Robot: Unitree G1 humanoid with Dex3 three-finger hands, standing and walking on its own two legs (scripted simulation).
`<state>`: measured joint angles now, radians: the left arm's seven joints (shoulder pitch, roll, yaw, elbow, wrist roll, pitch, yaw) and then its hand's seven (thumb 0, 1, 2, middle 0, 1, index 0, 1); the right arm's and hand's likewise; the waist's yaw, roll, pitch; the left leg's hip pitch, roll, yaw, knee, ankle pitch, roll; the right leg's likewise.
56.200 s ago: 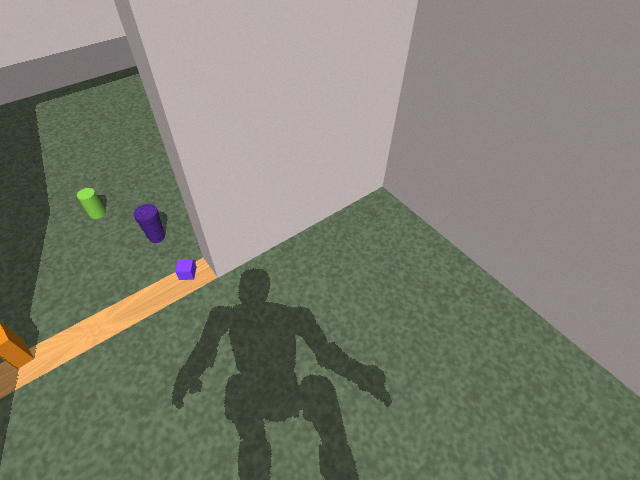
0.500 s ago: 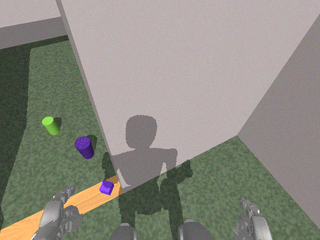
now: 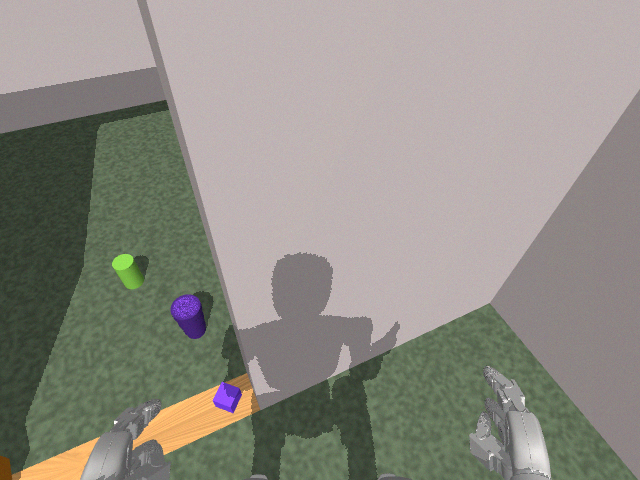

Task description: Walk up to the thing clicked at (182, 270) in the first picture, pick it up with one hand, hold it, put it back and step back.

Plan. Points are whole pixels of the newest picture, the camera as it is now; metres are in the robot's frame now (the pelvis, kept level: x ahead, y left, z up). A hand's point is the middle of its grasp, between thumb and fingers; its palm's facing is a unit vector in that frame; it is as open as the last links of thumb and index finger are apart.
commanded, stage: home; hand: left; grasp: from above
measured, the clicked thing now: (227, 397) +0.45 +0.24 -0.69
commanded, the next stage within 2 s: stand in 1.68 s
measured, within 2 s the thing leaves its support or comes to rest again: neither
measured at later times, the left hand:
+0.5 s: hand (170, 460) +0.17 +0.18 -0.05, palm faces +0.04 -0.98 -0.21, open 7.4 cm
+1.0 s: hand (167, 474) +0.16 +0.18 -0.05, palm faces +0.04 -0.98 -0.21, open 7.4 cm
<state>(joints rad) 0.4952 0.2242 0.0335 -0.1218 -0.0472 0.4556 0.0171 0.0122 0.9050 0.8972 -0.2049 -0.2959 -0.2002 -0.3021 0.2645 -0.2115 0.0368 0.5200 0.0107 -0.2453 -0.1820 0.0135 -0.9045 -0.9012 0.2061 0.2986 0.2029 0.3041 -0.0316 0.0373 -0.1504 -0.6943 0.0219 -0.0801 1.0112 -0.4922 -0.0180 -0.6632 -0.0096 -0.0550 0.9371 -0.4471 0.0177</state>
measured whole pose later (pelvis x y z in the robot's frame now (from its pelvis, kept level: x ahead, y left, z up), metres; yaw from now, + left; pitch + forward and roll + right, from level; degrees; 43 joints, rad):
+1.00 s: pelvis +0.00 +0.00 +0.00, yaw +0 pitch +10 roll -3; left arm 0.50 0.23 0.03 -0.13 -0.05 0.47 0.02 0.01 0.91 0.90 -0.20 -0.30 -0.20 -0.30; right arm 0.29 -0.21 0.03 0.54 0.01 -0.24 -0.19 0.01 -0.90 -0.90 0.21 0.30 0.20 0.30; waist -0.04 0.04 -0.16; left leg -0.69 0.03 -0.08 1.02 -0.49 -0.02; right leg -0.67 -0.01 -0.05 0.95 -0.45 0.02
